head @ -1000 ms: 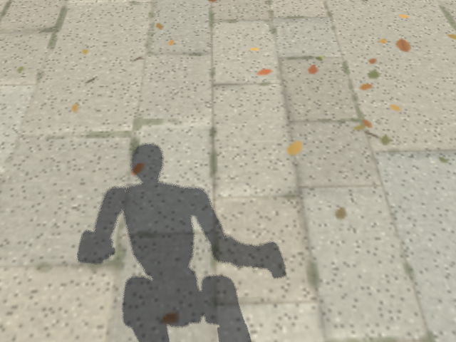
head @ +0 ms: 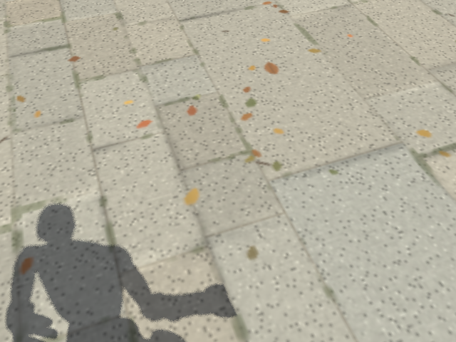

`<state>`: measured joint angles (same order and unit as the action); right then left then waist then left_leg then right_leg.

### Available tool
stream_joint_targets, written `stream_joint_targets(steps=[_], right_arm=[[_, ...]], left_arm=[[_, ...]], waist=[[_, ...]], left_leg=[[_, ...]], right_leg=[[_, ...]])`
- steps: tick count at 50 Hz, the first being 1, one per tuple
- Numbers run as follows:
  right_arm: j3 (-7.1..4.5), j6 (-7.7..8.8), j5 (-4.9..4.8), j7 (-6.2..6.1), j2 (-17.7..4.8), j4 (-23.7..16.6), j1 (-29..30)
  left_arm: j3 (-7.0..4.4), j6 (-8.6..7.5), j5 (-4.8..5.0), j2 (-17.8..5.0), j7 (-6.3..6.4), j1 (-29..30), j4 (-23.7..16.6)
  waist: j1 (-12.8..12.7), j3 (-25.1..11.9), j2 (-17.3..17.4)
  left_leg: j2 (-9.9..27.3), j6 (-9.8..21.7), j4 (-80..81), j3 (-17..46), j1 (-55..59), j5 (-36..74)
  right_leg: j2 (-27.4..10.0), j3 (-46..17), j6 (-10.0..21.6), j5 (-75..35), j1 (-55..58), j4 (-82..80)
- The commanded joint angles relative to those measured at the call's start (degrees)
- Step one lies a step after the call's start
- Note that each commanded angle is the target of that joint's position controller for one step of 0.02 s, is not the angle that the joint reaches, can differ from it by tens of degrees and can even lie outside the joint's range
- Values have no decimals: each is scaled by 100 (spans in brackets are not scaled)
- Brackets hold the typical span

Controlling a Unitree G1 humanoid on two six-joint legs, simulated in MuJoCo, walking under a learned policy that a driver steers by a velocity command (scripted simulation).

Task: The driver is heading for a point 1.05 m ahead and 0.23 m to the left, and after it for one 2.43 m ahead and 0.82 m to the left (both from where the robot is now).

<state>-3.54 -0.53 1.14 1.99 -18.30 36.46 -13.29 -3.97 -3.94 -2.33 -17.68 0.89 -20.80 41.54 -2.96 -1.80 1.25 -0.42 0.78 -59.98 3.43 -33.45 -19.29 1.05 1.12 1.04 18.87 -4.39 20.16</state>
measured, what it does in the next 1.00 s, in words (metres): walks ahead, turning left: left foot, then right foot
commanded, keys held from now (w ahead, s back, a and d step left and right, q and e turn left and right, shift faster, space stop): w+q+shift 0.46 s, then w+e+shift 0.54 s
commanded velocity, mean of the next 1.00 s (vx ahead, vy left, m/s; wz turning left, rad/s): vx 0.92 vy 0.00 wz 0.28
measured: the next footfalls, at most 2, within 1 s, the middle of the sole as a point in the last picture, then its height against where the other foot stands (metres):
left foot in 0.26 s outside the picture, level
right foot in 0.72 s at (156, 254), level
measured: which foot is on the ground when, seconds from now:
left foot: up 0.00-0.24, down 0.26-0.74, up 0.76-1.00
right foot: down 0.00-0.28, up 0.30-0.70, down 0.72-1.00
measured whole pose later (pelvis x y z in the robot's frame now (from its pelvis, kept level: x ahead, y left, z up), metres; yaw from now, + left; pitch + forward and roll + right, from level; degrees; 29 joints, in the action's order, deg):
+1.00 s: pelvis +0.80 +0.37 +0.00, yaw +16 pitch +1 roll -1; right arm 3.4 4.2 3.5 1.9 -14.5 34.4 -0.8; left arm -3.4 -3.5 -0.2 -16.8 -1.1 -31.4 52.3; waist -5.2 1.0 0.8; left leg 6.1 -1.9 -48.1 5.9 -40.0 -6.0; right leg 10.6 -7.5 7.7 15.2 -2.8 18.3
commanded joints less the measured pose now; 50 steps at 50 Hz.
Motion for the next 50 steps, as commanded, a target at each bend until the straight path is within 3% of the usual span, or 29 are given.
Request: stream_joint_targets(steps=[1, 7, 9, 11, 12, 13, 14, 15, 16, 17, 18, 20, 21, 25, 27, 29, 31, 33, 35, 36, 37, 38, 39, 41, 42, 43, 45, 48, 50], right_arm=[[-69, -20, 158, 335, -353, -768, 1086], [93, -50, 120, 524, -262, -1013, 1925], [162, -52, 121, 505, -160, -1018, 1977], [84, -37, 97, 350, -317, -815, 1279], [-29, 4, 63, 271, -521, -563, 280], [-229, 40, 78, 165, -876, -113, -1143], [-422, 5, 83, 29, -1553, 77, -1081], [-540, -44, -7, -15, -2087, -143, -1140], [-530, -57, 4, -33, -1929, -3, -1260], [-477, -19, 28, -107, -1714, 166, -1177], [-403, 64, 38, -142, -1410, 177, -921], [-258, 182, -2, -171, -1066, 99, -395], [-203, 251, -43, -151, -911, 116, -388], [-124, 470, -57, -119, -718, 336, -683], [-97, 585, -115, -83, -634, 492, -897], [-84, 712, -195, -82, -705, 691, -1197], [-71, 748, -135, -127, -827, 894, -1331], [-124, 710, -10, -240, -1087, 989, -1313], [-181, 555, 271, -361, -1243, 978, -1021], [-193, 454, 335, -398, -1270, 915, -626], [-92, 479, 340, -393, -928, 777, -321], [86, 627, 14, -187, -161, 494, -1093], [179, 733, 141, -219, -489, 444, -749], [245, 830, 199, -156, -633, 248, 55], [274, 767, 292, -146, -547, 96, 374], [340, 655, 375, -116, -422, 25, 258], [434, 476, 413, -100, -306, -109, 372], [561, 496, 242, -1, -212, -570, 1477], [610, 505, 120, 31, -52, -674, 1818]], left_arm=[[-145, -119, -40, -746, -20, -140, -175], [-88, -205, -26, -750, -48, -418, 215], [-88, -180, -31, -872, -24, -495, 349], [-114, -112, -23, -1149, -1, -638, 457], [-164, -42, -6, -1376, 2, -601, 433], [-158, -34, -1, -1427, -17, -374, 299], [41, -63, -69, -607, -144, -681, 68], [93, -196, -30, -542, -218, -134, -513], [29, -260, -46, -917, -219, 865, -769], [97, -314, 28, -755, -192, 841, -803], [156, -307, -17, -664, -159, 661, -672], [204, -86, -171, -570, -160, 207, -561], [199, 31, -210, -577, -163, 240, -564], [325, 123, -136, -328, -237, 1477, -969], [406, 42, -64, -151, -328, 1788, -938], [422, 4, 60, -110, -371, 2109, -922], [392, 7, 118, -192, -361, 2163, -845], [297, -10, 121, -443, -343, 1846, -696], [113, 43, 219, -864, -253, 267, -195], [3, 85, 233, -1009, -181, -1063, 229], [-147, 151, 190, -1348, -89, -2007, 434], [-250, 178, 82, -1720, -121, -1379, 476], [-215, 180, 120, -1187, -210, -622, 220], [-109, 139, 163, -666, -215, -426, 343], [-58, 98, 161, -570, -177, -420, 448], [-26, 55, 151, -584, -142, -351, 520], [-56, -60, 180, -725, -163, -379, 552], [-143, -117, 207, -844, -160, -286, 459], [-204, -142, 292, -908, -205, -405, 492]], waist=[[-205, 711, -694], [-267, 1131, -722], [-174, 1151, -734], [301, 426, -914], [839, -206, -1033], [1571, -934, -821], [1036, -1207, 506], [1062, -1962, 1065], [1301, -1394, 204], [997, -598, 188], [656, -77, -212], [105, 210, -45], [38, 315, -53], [244, 1049, -28], [451, 995, -25], [674, 854, -43], [678, 708, -10], [406, 283, 300], [-408, -493, 563], [-1130, -900, 400], [-1485, -1167, -299], [-275, -1344, -2672], [-360, -1149, -1168], [-86, -183, 307], [80, 210, 468], [361, 421, 256], [508, 706, 30], [274, 1063, -98], [16, 892, -231]], left_leg=[[460, 27, -974, -16, -2339, 395], [567, 261, 593, -777, -1430, 1009], [314, 584, 1252, -1237, -725, 631], [-387, 900, 1313, -1660, 556, 8], [-702, 1057, 1386, -1634, 1792, -271], [-783, 1241, 1814, -1121, 3784, -92], [400, 1420, 2462, 919, 5380, -1459], [1538, 2043, 3985, 4364, 5885, -2677], [1411, 1862, 4441, 4369, 5607, -2412], [1394, 1811, 4488, 3834, 4796, -1581], [1133, 1676, 4467, 3133, 3757, -791], [628, 1713, 4579, 2306, 2371, -254], [499, 1789, 4670, 2176, 2031, -118], [147, 1674, 5379, 1555, 1375, 708], [12, 1375, 5442, 1035, 1637, 1990], [274, 1125, 5754, 831, 2199, 3183], [421, 867, 5657, 448, 3235, 4627], [659, 618, 4984, 154, 4107, 6823], [876, 463, 3128, -82, 4342, 8510], [778, 396, 1314, -388, 3850, 8312], [263, 369, -1360, -564, 2432, 5632], [-1014, -122, -3317, -240, -518, -466], [-605, 91, -3311, 419, -1154, -132], [29, 183, -2260, 488, -825, 434], [179, 125, -1856, 439, -602, 342], [255, 34, -1534, 391, -444, 257], [448, -130, -804, 200, -407, 17], [505, -368, 1171, -211, 230, 1297], [337, -358, 2114, -378, 1003, 2466]], right_leg=[[-1735, -1243, 689, 846, 830, -1434], [-1541, 551, 383, -665, 447, -1699], [-1529, 1075, 288, -2669, 545, -1336], [-1642, 1329, 257, -6628, 823, 208], [-1766, 1315, 270, -7460, 549, 1578], [-1686, 1282, 131, -6716, -547, 3418], [-973, 1121, -87, -977, -2710, 5407], [-121, 180, -290, 901, -4052, 6894], [-367, -600, -171, 79, -4676, 6936], [-570, -479, -134, -190, -4701, 6649], [-837, -444, -143, -331, -4241, 6095], [-998, -494, -259, -31, -3418, 5557], [-1037, -480, -334, 186, -3330, 5340], [-976, 9, -455, -1044, -3523, 3467], [-816, 219, -261, -2305, -3060, 2305], [-627, 415, 49, -3199, -2588, 1598], [-371, 572, 309, -3134, -2583, 1214], [84, 661, 516, -2409, -2156, 1094], [531, 629, 681, -1485, -858, 1403], [451, 587, 817, -1300, 293, 1151], [-208, -398, 1141, 6, 1527, 1553], [-1640, -4507, 2331, 908, 2853, 328], [-1698, -5359, 2403, 1335, 2563, -444], [-1415, -4132, 2003, 939, 869, -677], [-1082, -3569, 1787, 489, 96, -754], [-881, -3282, 1757, 242, -436, -827], [-606, -2861, 1818, -54, -1159, -1020], [-246, -2364, 1639, -668, -2136, -1500], [-138, -2205, 1330, -1533, -2160, -1515]])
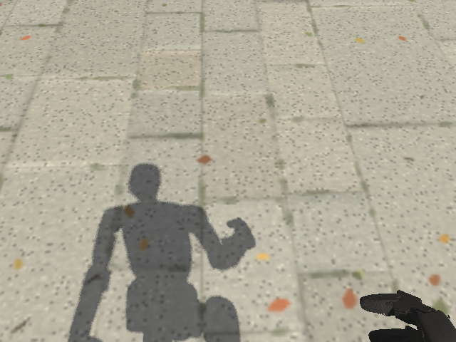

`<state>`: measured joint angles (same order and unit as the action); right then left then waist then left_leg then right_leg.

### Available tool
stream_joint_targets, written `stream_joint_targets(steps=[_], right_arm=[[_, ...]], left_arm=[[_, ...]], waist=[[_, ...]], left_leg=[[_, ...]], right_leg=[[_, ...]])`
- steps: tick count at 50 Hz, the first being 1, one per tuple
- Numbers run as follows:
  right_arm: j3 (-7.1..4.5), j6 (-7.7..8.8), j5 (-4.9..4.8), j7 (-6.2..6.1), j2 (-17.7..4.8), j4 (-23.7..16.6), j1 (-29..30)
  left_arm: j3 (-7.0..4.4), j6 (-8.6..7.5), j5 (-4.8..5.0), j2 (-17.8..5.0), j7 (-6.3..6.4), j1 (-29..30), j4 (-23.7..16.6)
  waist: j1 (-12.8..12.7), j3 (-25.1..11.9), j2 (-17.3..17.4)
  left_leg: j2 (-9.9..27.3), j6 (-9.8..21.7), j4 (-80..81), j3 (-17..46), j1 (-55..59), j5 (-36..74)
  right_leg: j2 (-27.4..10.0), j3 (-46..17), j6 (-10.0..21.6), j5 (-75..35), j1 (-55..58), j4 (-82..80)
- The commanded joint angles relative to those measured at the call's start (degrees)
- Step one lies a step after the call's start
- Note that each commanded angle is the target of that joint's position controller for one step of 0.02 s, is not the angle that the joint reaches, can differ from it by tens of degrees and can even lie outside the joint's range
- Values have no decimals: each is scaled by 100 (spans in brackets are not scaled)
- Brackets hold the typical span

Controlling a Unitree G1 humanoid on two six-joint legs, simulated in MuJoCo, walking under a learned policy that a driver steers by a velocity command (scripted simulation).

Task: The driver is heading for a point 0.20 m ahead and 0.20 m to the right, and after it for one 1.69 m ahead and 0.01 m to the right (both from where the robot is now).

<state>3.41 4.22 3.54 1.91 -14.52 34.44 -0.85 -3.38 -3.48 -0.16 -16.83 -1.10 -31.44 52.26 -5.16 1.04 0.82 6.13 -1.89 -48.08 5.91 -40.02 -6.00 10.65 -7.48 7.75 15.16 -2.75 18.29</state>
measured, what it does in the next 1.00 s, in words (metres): walks ahead: left foot, then right foot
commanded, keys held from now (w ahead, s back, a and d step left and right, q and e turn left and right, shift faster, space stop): w+e+shift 0.40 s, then w+q+shift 0.60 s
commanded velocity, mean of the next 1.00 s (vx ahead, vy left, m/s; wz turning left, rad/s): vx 1.00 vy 0.00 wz -0.18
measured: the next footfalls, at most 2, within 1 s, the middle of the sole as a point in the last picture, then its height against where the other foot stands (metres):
left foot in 0.16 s outside the picture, level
right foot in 0.58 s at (310, 286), level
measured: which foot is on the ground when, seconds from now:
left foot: up 0.00-0.14, down 0.16-0.58, up 0.60-1.00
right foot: down 0.00-0.16, up 0.18-0.56, down 0.58-1.00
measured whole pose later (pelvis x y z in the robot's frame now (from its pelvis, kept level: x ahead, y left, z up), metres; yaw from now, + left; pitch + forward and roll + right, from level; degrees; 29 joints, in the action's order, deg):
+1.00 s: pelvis +0.94 -0.14 -0.04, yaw -10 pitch -1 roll -2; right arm -1.8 1.7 0.7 4.0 -17.1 43.1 -5.4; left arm -2.0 -4.7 -1.4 -15.1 1.5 -25.1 53.3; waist -0.2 3.3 1.3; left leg -1.1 10.3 -39.2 -9.4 -35.6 -0.3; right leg 1.0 17.7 -1.2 26.7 16.5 22.7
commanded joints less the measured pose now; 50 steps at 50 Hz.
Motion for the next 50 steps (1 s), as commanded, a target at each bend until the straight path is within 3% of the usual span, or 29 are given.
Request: stream_joint_targets(steps=[1, 4, 6, 7, 8, 9, 10, 11, 12, 14, 17, 20, 22, 24, 26, 28, 29, 30, 31, 32, 33, 36, 38, 40, 42, 44, 46, 48, 50], right_arm=[[-106, 33, -157, 27, -458, -482, 611], [-206, 72, -149, -59, -682, -483, 568], [-413, 126, -168, -187, -1072, -178, -519], [-550, 165, -146, -285, -1315, 66, -1603], [-744, 180, 3, -418, -1769, 252, -2959], [-840, 122, 117, -391, -2182, 228, -2595], [-868, 45, 35, -368, -1719, 187, -2068], [-729, 44, -7, -346, -1117, 158, -1723], [-667, 49, 7, -314, -860, 298, -1673], [-607, 119, -43, -311, -671, 662, -1945], [-560, 253, -230, -191, -421, 984, -2110], [-592, 344, -208, -197, -587, 1031, -1728], [-565, 385, -184, -189, -637, 1230, -2103], [-591, 373, -194, -180, -959, 1445, -2501], [-665, 260, -232, -264, -1463, 1559, -2597], [-670, 105, -279, -319, -1682, 1628, -2388], [-580, 87, -236, -254, -1186, 1524, -2591], [-441, 116, -470, -203, -413, 1264, -3350], [-610, 115, -496, -266, -1129, 1088, -2522], [-603, 110, -482, -250, -997, 1005, -2136], [-564, 68, -437, -201, -789, 1104, -2133], [-556, -268, -259, -36, -412, 1420, -2481], [-589, -381, -244, 41, -304, 1291, -1980], [-538, -360, -268, 95, -151, 951, -1326], [-504, -306, -297, 156, -150, 776, -861], [-470, -261, -278, 262, -164, 611, -455], [-493, -244, -262, 299, -279, 645, -556], [-617, -278, -309, 245, -644, 910, -1547], [-904, -322, -283, 85, -1195, 1482, -3630]], left_arm=[[-292, -196, 113, -1053, -23, 559, -553], [-356, -140, 91, -1160, 41, 358, -484], [-415, -126, 14, -1439, 65, 447, -484], [-421, -168, -7, -1445, 44, 737, -556], [-244, -245, -42, -762, 57, 893, -740], [-24, -225, 260, -72, 65, 266, -1128], [-29, -97, 96, -542, 118, 658, -993], [-87, -28, -25, -744, 75, 1283, -987], [-99, 18, -66, -698, -5, 1571, -1022], [-58, 175, -183, -420, -178, 1820, -1194], [72, 352, -186, -134, -287, 2370, -1600], [175, 352, -164, -175, -401, 2914, -1992], [286, 284, -203, -117, -478, 3363, -2112], [344, 218, -195, -112, -456, 3479, -2035], [257, 167, -276, -455, -356, 2992, -1815], [36, 139, -348, -874, -135, 971, -1165], [-126, 146, -447, -1383, 7, 426, -945], [-207, 86, -508, -1772, 59, 660, -1160], [-254, 111, -329, -1557, 95, 704, -1180], [-168, 39, -287, -1216, 122, 1056, -993], [-97, -50, -259, -845, 99, 1300, -898], [25, -263, -179, -346, 96, 1495, -722], [39, -378, -63, -230, 58, 1491, -563], [52, -463, -70, -165, 21, 1470, -486], [72, -505, -90, -126, 46, 1499, -442], [50, -528, -37, -346, 131, 1357, -380], [3, -497, -20, -670, 223, 1194, -358], [-118, -289, -93, -1111, 340, 1343, -490], [-192, -52, -199, -1294, 342, 1816, -682]], waist=[[149, 470, -240], [73, 137, -337], [634, -707, -306], [1257, -1226, -298], [1688, -2071, 414], [988, -2859, 2341], [1007, -2090, 1434], [1096, -1205, 641], [1021, -651, 186], [800, -192, 484], [596, 51, 470], [335, 371, 451], [441, 694, 78], [458, 754, 81], [41, 293, 407], [-1059, -736, 556], [-908, -1365, 41], [-98, -2433, -1239], [-521, -2376, -319], [-184, -1045, -234], [96, -282, -74], [653, 200, -214], [717, 516, -224], [732, 741, -488], [735, 783, -414], [682, 821, -187], [802, 534, -294], [1375, -191, -698], [2374, -1086, -628]], left_leg=[[-397, -57, 1137, -656, 1871, 1447], [-598, 39, 1836, -570, 2085, 1086], [-844, 164, 1953, -585, 3370, 83], [-459, 269, 1781, -315, 4689, -307], [913, 441, 1793, 1002, 6013, -2481], [2458, 1069, 3040, 4337, 6905, -3591], [2132, 1180, 3313, 4333, 6214, -4415], [1748, 1038, 3219, 3065, 5440, -3597], [1490, 942, 3253, 2132, 4736, -2287], [1146, 740, 3365, 935, 4077, -910], [1032, 562, 3588, -133, 3858, 541], [751, 459, 3985, -1219, 3334, 1322], [523, 459, 4394, -1597, 2940, 1854], [638, 600, 4543, -1648, 3083, 3711], [819, 740, 3464, -1661, 3727, 6152], [770, 805, 719, -1474, 3254, 6126], [214, 785, -1485, -1290, 2098, 2206], [-567, 688, -3844, -591, 451, -2290], [-567, 766, -4113, -46, -101, -1578], [-271, 741, -3728, -160, -392, -1092], [-27, 726, -3202, -215, -190, -909], [240, 604, -2648, -143, 531, -807], [291, 600, -2408, -262, 29, -462], [292, 617, -1775, -525, -159, 222], [153, 725, -880, -870, 48, 907], [-69, 902, 211, -1299, 517, 1474], [-553, 1064, 654, -1675, 1072, 1634], [-1031, 1200, 608, -1822, 2082, 850], [-1223, 1537, 724, -1324, 4306, -232]], right_leg=[[-1159, -1376, 571, -1688, -2066, -1248], [-1247, -1449, 294, -2965, -853, -448], [-1160, -1335, 44, -4367, -474, 1233], [-949, -1251, -65, -3878, -1141, 2595], [-681, -796, -20, -1478, -1997, 4504], [-247, -106, -210, 1416, -3562, 6140], [-849, 109, -117, 769, -4334, 6457], [-1109, 238, -127, 290, -4430, 6184], [-1285, 282, -170, 99, -4280, 5905], [-1515, 295, -227, 93, -4128, 5660], [-1664, 491, -236, -128, -4475, 5535], [-1629, 757, -227, -1096, -4201, 4555], [-1361, 1128, -102, -1528, -3429, 3168], [-911, 1459, 81, -1580, -2534, 2506], [-465, 1585, 190, -890, -1608, 2160], [-618, 1060, 443, -726, 790, 1460], [-1694, -69, 465, 460, 2164, 1575], [-3661, -2975, 781, 747, 3363, 1078], [-3564, -3291, 787, 992, 2761, 221], [-3269, -2309, 698, 798, 1732, -21], [-3012, -1594, 550, 369, 714, -309], [-2538, -212, 179, -28, -598, -907], [-2267, 646, -70, -711, -597, -1182], [-2083, 1427, -175, -1690, -757, -1306], [-1836, 2023, -265, -2309, -782, -1379], [-1915, 2335, -365, -3273, -548, -1517], [-2063, 2449, -505, -5622, 155, -1003], [-2236, 2398, -609, -7708, 703, 466], [-2364, 2142, -466, -7245, -65, 3536]])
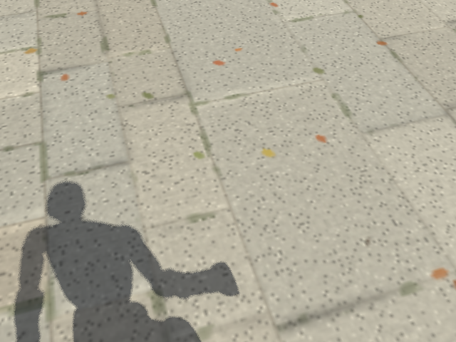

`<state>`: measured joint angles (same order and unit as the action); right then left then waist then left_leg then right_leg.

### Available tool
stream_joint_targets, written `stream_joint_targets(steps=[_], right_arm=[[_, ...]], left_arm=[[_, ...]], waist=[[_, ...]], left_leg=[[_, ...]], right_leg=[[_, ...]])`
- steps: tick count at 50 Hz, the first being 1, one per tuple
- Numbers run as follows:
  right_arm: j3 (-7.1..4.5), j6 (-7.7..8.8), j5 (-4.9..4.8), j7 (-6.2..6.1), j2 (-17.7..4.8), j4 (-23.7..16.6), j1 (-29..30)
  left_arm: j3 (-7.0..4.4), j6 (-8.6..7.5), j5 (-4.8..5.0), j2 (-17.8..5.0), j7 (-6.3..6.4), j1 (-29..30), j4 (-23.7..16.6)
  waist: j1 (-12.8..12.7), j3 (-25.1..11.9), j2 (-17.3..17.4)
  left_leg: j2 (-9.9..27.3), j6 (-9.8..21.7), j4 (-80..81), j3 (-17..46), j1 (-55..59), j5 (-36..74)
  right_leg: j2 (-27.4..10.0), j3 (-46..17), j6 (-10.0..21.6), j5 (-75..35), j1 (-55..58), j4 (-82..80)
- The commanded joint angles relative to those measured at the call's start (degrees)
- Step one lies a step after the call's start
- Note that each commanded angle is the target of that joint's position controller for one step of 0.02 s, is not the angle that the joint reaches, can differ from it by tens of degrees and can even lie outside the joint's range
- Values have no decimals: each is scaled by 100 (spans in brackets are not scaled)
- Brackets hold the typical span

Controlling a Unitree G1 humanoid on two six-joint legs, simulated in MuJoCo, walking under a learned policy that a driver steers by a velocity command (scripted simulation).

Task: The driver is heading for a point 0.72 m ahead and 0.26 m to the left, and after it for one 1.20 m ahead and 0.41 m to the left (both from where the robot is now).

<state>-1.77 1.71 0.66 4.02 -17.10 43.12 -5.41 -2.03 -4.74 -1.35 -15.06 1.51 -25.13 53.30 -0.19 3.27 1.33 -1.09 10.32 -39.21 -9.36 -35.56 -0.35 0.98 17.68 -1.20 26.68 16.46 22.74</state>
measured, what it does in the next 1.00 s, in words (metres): walks ahead, turning left: left foot, then right foot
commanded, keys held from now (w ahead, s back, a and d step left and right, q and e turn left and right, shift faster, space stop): w+q+shift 0.84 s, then w+e+shift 0.16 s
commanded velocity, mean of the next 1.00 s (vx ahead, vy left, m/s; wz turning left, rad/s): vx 1.00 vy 0.00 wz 0.87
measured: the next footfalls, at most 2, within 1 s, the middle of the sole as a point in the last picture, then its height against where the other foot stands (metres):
left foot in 0.02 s outside the picture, level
right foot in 0.44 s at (245, 270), level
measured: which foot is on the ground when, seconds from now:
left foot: up 0.00-0.00, down 0.02-0.46, up 0.48-0.90, down 0.92-1.00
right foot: down 0.00-0.02, up 0.04-0.42, down 0.44-0.90, up 0.92-1.00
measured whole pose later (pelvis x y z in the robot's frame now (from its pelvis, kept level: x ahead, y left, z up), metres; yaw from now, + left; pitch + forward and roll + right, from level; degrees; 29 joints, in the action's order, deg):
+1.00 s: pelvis +0.83 +0.30 +0.00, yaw +52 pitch +0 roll +0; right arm -1.7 0.9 2.6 1.0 -16.5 42.2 -8.2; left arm -0.5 -3.6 0.0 -13.4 0.6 -22.5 47.3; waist -3.0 3.5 0.6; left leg -7.3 10.2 -39.8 -7.4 -24.4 -15.9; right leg -3.7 0.8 1.5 18.9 -12.9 80.9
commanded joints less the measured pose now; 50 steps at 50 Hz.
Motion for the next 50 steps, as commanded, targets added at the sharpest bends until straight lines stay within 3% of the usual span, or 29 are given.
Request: stream_joint_targets(steps=[1, 2, 3, 4, 5, 7, 9, 13, 16, 18, 20, 21, 22, 23, 24, 25, 26, 27, 31, 35, 39, 41, 43, 45, 46, 47, 48, 49, 50], right_arm=[[-531, -111, -52, -261, -1165, 683, -3165], [-621, -201, 85, -298, -1696, 514, -2364], [-688, -200, 50, -291, -1851, 261, -2215], [-633, -168, 57, -343, -1481, 251, -2127], [-546, -129, 42, -360, -1124, 339, -1965], [-441, 39, -11, -415, -918, 281, -1623], [-394, 190, -61, -396, -865, 231, -1537], [-459, 273, -94, -363, -958, 235, -1831], [-526, 252, -114, -327, -1044, 308, -2195], [-557, 247, -95, -370, -1098, 280, -2095], [-607, 268, -74, -402, -1324, 192, -1802], [-648, 287, -20, -379, -1552, 134, -1538], [-623, 341, 36, -351, -1487, 39, -1129], [-373, 397, 84, -363, -522, -137, -1100], [-180, 357, -277, -346, -122, -520, -1976], [-189, 235, -65, -416, -646, -262, -1672], [-238, 165, 47, -356, -829, -254, -1225], [-242, 107, 97, -279, -811, -260, -983], [-65, -162, 158, -13, -242, -740, -399], [28, -210, 115, 77, -269, -1183, 359], [115, -176, 117, 224, -215, -1355, 1170], [89, -141, 106, 192, -282, -1245, 1063], [0, -107, 160, 91, -494, -938, 121], [-281, -65, 201, -132, -906, -108, -2163], [-480, -119, 87, -280, -1378, -48, -1933], [-512, -128, 225, -325, -1807, -423, -1555], [-498, -135, 220, -415, -1414, -422, -1766], [-437, -37, 210, -474, -1175, -161, -1591], [-352, 112, 219, -463, -863, -44, -1431]], left_arm=[[-265, 87, -100, -1101, -50, 1221, -704], [-18, -34, -109, -245, -131, 760, -1244], [54, -192, -75, -441, -111, 913, -1645], [52, -305, -106, -705, -110, 1318, -1669], [50, -326, -102, -765, -117, 1424, -1635], [115, -118, -275, -665, -128, 1426, -1634], [167, 104, -314, -561, -165, 1522, -1708], [295, 110, -162, -338, -268, 2854, -2269], [308, 68, -63, -357, -268, 3242, -2445], [278, 35, -36, -462, -244, 3277, -2539], [124, 14, -12, -824, -150, 2455, -2321], [-26, -7, 42, -1148, -66, 1508, -2101], [-175, -14, 37, -1418, 49, 141, -1759], [-288, -35, -145, -1708, 163, -940, -1544], [-370, -14, -312, -2117, 89, -104, -1697], [-339, 27, -244, -1451, 31, 652, -1865], [-213, 56, -190, -937, 6, 958, -1869], [-172, 62, -212, -744, -17, 913, -1704], [-91, -141, -14, -495, -121, 333, -992], [-101, -283, -22, -585, -184, 573, -873], [-156, -288, -37, -867, -131, 103, -622], [-198, -206, -22, -1111, -54, -167, -594], [-258, -42, -30, -1420, 55, -158, -603], [-234, 65, -61, -1458, 23, 315, -747], [-161, 62, -79, -892, -62, 316, -882], [-35, 18, 229, -706, -71, -425, -1393], [-76, -59, 199, -1030, -45, 493, -1399], [-34, -72, 255, -855, -70, 520, -1356], [-1, -30, 156, -727, -108, 623, -1282]], waist=[[1720, -932, 77], [540, -830, 1639], [646, -1684, 1068], [605, -1013, 79], [299, -389, -553], [-113, -18, -705], [-244, 110, -627], [265, 336, -272], [655, 16, 57], [608, -83, 154], [176, -652, 184], [-399, -1185, 210], [-1168, -1725, 158], [-1310, -2350, -957], [-306, -2878, -2886], [-324, -2029, -1657], [-340, -1320, -878], [-314, -854, -299], [-36, -187, -641], [179, 199, -547], [-13, 588, -281], [86, 284, -487], [675, -319, -797], [1670, -1083, -768], [1145, -1256, 765], [545, -2615, 1181], [959, -2245, -119], [618, -1039, -303], [336, -503, -733]], left_leg=[[-265, 558, 235, 826, 4278, -1237], [835, 1385, 523, 3526, 5185, -733], [1447, 1897, 1978, 5537, 5703, -2222], [1511, 1551, 2649, 5670, 5047, -2849], [1333, 1228, 2731, 5157, 4071, -2580], [808, 1024, 2714, 4148, 2687, -1569], [389, 970, 2872, 3497, 1780, -1197], [-90, 634, 2969, 2979, 1570, 265], [19, 394, 2698, 3121, 2519, 1550], [132, 247, 2442, 3232, 2878, 1956], [100, -45, 1535, 3299, 3026, 3224], [64, -159, 458, 3297, 2933, 3512], [-126, -250, -989, 3108, 2306, 3082], [-507, -211, -3018, 2648, 1249, -915], [-898, -377, -4221, 1987, -258, -2965], [-282, -308, -4430, 1824, -773, -2196], [-20, -361, -4148, 1623, -757, -1686], [164, -414, -3956, 1527, -637, -1538], [664, -458, -3682, 1431, -879, -1397], [692, -502, -2795, 1115, -899, -322], [346, -201, -941, 136, -255, 159], [-133, -6, -564, -289, 360, -68], [-479, 196, -356, -117, 1617, -641], [-432, 526, 506, 738, 4400, -859], [573, 430, 556, 2059, 5501, -1205], [2311, 1479, 1329, 5109, 6779, -1231], [2071, 1239, 2018, 4895, 6139, -1830], [2015, 1043, 2319, 4137, 4902, -1752], [1792, 810, 2488, 3647, 3859, -1554]], right_leg=[[-554, -410, 337, -4017, -3045, 5398], [356, -949, -5, 261, -5634, 7539], [234, -2160, 107, 50, -6474, 7659], [-102, -2337, 172, -404, -6664, 7053], [-371, -2306, 170, -756, -6362, 6334], [-670, -2295, -11, -747, -5640, 5590], [-854, -2118, -213, -686, -5193, 4722], [-680, -1721, -281, -2523, -4915, 2481], [-329, -1635, -140, -3262, -4795, 1490], [-214, -1768, -35, -3252, -4406, 908], [91, -1855, 65, -2761, -3038, 664], [76, -1921, 115, -2237, -2039, 799], [-248, -2046, 180, -1679, -682, 953], [-1636, -3437, 258, 331, 576, 900], [-2967, -7032, 815, 1523, 1023, -642], [-2644, -6852, 959, 2508, 182, -853], [-2341, -5627, 917, 1893, -598, -767], [-2127, -4765, 862, 764, -1231, -792], [-1798, -2821, 570, -1284, -2039, -1127], [-1492, -1245, 398, -2759, -2512, -1546], [-1225, -239, 148, -4659, -2151, -1696], [-1262, -52, 50, -7448, -1540, -1014], [-1557, -166, 102, -8918, -1416, 391], [-1512, -323, 417, -7680, -2722, 3241], [-399, -384, 317, -874, -4322, 5719], [-130, -1587, 291, 239, -5907, 7385], [-265, -2054, 367, -487, -6261, 7301], [-483, -2049, 401, -751, -6296, 6770], [-733, -2182, 413, -861, -5939, 6147]])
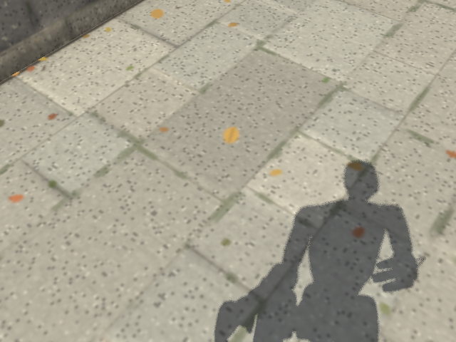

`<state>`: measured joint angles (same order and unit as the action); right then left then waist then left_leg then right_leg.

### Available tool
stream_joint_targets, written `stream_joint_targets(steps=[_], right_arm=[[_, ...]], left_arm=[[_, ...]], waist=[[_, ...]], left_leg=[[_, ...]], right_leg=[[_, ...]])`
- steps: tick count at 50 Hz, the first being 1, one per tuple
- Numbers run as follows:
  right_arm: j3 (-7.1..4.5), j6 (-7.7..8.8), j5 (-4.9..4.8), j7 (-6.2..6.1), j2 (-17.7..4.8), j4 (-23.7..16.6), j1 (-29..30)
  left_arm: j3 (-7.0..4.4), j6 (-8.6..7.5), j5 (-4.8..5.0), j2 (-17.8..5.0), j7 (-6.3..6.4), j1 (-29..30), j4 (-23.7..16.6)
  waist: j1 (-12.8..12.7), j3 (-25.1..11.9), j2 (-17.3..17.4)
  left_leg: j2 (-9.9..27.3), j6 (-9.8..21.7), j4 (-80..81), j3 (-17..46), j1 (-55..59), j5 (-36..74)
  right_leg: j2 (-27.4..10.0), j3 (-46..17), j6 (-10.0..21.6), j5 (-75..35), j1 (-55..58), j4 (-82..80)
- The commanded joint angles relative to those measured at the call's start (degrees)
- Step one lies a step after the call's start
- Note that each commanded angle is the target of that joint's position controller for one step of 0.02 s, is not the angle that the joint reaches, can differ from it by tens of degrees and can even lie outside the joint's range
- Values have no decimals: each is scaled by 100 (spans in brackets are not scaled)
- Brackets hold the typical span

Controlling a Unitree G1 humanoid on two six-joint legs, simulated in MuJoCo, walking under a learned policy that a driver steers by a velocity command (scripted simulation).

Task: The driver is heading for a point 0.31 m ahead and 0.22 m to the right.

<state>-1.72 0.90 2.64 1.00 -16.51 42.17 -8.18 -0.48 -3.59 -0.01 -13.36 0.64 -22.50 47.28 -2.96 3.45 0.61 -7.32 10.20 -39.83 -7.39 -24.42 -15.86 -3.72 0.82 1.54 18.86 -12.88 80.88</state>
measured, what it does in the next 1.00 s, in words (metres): walks ahead: right foot, then left foot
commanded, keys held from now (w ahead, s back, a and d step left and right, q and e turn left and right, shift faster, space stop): w+e+shift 0.20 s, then shift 0.80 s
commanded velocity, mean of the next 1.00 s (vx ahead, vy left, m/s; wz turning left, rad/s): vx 0.43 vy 0.00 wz -0.18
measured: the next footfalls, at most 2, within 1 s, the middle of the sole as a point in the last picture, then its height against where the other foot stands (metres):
right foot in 0.34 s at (306, 323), level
left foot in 0.76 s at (240, 265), level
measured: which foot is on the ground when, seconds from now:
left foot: down 0.00-0.32, up 0.34-0.74, down 0.76-1.00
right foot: up 0.00-0.32, down 0.34-1.00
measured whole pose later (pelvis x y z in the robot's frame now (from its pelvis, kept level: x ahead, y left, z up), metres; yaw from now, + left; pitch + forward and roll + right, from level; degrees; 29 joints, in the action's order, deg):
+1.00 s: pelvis +0.57 -0.04 +0.02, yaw -15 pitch +1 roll +0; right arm -1.5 1.6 0.3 -0.9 -12.1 50.7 -6.1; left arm -0.8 0.7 -0.5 -14.0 1.0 -9.9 54.3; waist -1.1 0.6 -0.9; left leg -0.2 0.5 -32.0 0.9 -21.5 -11.6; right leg 1.4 -0.2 0.8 21.6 -10.2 30.7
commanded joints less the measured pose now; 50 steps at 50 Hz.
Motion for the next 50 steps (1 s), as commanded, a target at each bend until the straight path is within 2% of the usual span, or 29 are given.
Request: stream_joint_targets(steps=[1, 2, 3, 5, 8, 11, 13, 15, 16, 17, 18, 19, 20, 21, 22, 23, 24, 26, 29, 31, 34, 37, 38, 39, 40, 41, 44, 46, 50], right_arm=[[-287, 332, 46, -185, -755, 63, -934], [-203, 442, -13, -168, -508, 154, -925], [-187, 521, -68, -147, -492, 213, -887], [-176, 663, -125, -61, -425, 355, -1004], [-148, 747, -145, 1, -380, 451, -1093], [-68, 785, -213, -68, -349, 614, -1422], [-44, 782, -257, -189, -537, 778, -1690], [-92, 683, -259, -355, -849, 801, -1617], [-114, 614, -214, -391, -959, 777, -1435], [-215, 468, -378, -376, -1421, 685, -875], [-44, 455, -134, -296, -648, 529, -970], [130, 555, -351, -137, -113, 643, -2342], [24, 620, -508, -61, -733, 660, -1826], [-19, 611, -602, -63, -789, 390, -1333], [-17, 556, -510, -114, -681, 324, -943], [-55, 470, -420, -169, -677, 350, -804], [-49, 351, -370, -189, -540, 345, -1000], [-29, 205, -328, -268, -321, 377, -1169], [27, 171, -288, -338, -167, 310, -888], [20, 166, -284, -333, -208, 301, -564], [-30, 155, -312, -308, -345, 239, -116], [-108, 215, -216, -259, -443, 295, -107], [-151, 245, -148, -263, -582, 315, -121], [-208, 257, -90, -291, -904, 272, -38], [-162, 210, -80, -301, -701, 306, 35], [-102, 172, -135, -268, -347, 343, 29], [-120, 108, -220, -178, -359, 346, 372], [-158, 132, -234, -178, -437, 459, 307], [-168, 134, -254, -234, -319, 657, 243]], left_arm=[[-135, -18, -58, -779, -74, 178, -505], [-134, 127, -113, -690, -141, -47, -321], [-138, 226, -120, -614, -216, -160, -289], [-153, 310, -84, -561, -293, 406, -381], [-99, 244, -11, -408, -349, 1233, -620], [-19, 137, -38, -290, -442, 1851, -777], [16, 56, -146, -267, -465, 1759, -718], [-69, 36, -271, -534, -435, 771, -338], [-173, 31, -310, -787, -380, -196, -12], [-429, -12, 155, -1183, -296, -485, -233], [-378, 1, 148, -1542, -199, -779, 57], [-313, -138, -267, -1556, -185, -624, -109], [-398, -105, -236, -1373, -208, -455, -254], [-382, -110, -67, -1308, -209, 176, -351], [-304, -118, 73, -1053, -211, 825, -430], [-232, -155, 43, -859, -194, 1005, -463], [-230, -173, -35, -895, -203, 1044, -446], [-210, -221, -76, -822, -243, 1178, -380], [-247, -142, -69, -900, -149, 1330, -302], [-267, -27, -35, -931, -97, 1222, -225], [-248, 82, -26, -865, -91, 1186, -73], [-193, 112, 23, -725, -84, 1379, 31], [-161, 77, 9, -620, -83, 1196, 107], [-138, 13, -114, -504, -92, 752, 149], [-90, -11, -119, -318, -84, 281, 295], [-87, 43, -100, -424, -52, 504, 308], [-170, 359, -69, -711, 23, 951, 374], [-167, 440, -71, -699, 44, 1014, 422], [-176, 384, -34, -664, 70, 1016, 613]], waist=[[346, -255, -755], [162, -38, -655], [17, -78, -326], [127, 254, -155], [275, 449, 13], [450, 542, -110], [385, 305, 58], [-51, -315, 443], [-503, -756, 534], [-1201, -1078, 483], [-835, -1464, -1220], [-163, -3073, -1527], [-627, -3253, -356], [-273, -2162, -9], [85, -1150, 588], [191, -649, 639], [383, -549, 430], [540, -551, 123], [530, -912, -291], [341, -1186, -427], [170, -1118, -577], [346, -928, -598], [330, -881, -418], [-13, -981, 175], [-201, -1297, 825], [-22, -1419, 876], [51, -939, 380], [98, -817, 327], [185, -978, 199]], left_leg=[[2246, 650, 2704, 2908, 1993, 258], [2027, 392, 2886, 2358, 1395, 603], [1974, 294, 3088, 2077, 1249, 389], [1724, -33, 3413, 1353, 1146, 920], [1250, -449, 3555, 168, 1301, 2464], [1229, -710, 3564, -371, 1658, 4297], [1396, -803, 3020, -401, 2245, 6466], [1575, -910, 1694, -357, 2542, 7849], [1606, -970, 484, -299, 2405, 7684], [1497, -1211, -1090, -41, 2042, 6972], [517, -1231, -3664, -40, 700, -457], [114, -1352, -5568, 1632, -915, -2391], [236, -1206, -5386, 2106, -913, -1954], [554, -1088, -4744, 1852, -1172, -1655], [863, -1100, -4203, 1412, -1218, -1348], [951, -1140, -3950, 1282, -846, -1168], [1060, -1221, -3723, 1268, -424, -997], [1200, -1351, -2869, 1209, 42, -814], [1180, -1460, -1262, 1033, 155, 89], [1085, -1483, -558, 953, 251, 894], [1055, -1414, 134, 998, 349, 1261], [932, -1116, 1246, 918, 905, 1712], [1086, -949, 1566, 1123, 1248, 2621], [1674, -637, 1287, 1665, 1736, 4449], [2139, -17, 1169, 2084, 2115, 4753], [2192, 161, 1265, 2278, 1955, 4013], [1513, -358, 1286, 1728, 1228, 2132], [1350, -508, 1241, 1567, 1183, 2035], [1278, -442, 1005, 1444, 1591, 2870]], right_leg=[[-375, -600, 127, -158, -2546, 47], [-478, -673, 105, -266, -2123, -285], [-510, -676, 59, -294, -2075, -551], [-573, -574, 64, -856, -2460, -1085], [-381, -102, 211, -2014, -2614, -2314], [-32, 592, 394, -2851, -2199, -3653], [478, 957, 519, -3204, -1578, -4401], [1050, 1047, 574, -2706, -402, -4612], [1115, 738, 677, -2611, 538, -4673], [464, -162, 895, -3467, 1380, -5311], [-429, -920, 999, -6093, 2739, -4672], [-1828, -3318, 2428, -7483, 4578, -4234], [-1782, -3276, 2456, -6763, 4045, -4993], [-1569, -2784, 2215, -5360, 3049, -5409], [-1301, -2339, 1934, -4480, 1708, -5912], [-1160, -1983, 1813, -4857, 681, -6170], [-1077, -1732, 1802, -4963, 79, -6394], [-772, -1117, 1695, -5253, -616, -6554], [-371, -398, 1400, -5757, -406, -6340], [-299, -232, 1239, -5443, -38, -6219], [-429, -379, 1134, -4399, 143, -6097], [-402, -555, 858, -3105, -41, -5625], [-182, -555, 606, -2455, -165, -5388], [233, -404, 341, -1346, -484, -5051], [479, -229, 73, -88, -764, -4810], [390, -220, -49, 93, -565, -4828], [332, -241, -13, -289, -268, -5325], [286, -295, 33, -504, -202, -5407], [230, -320, 5, -1051, -137, -5389]])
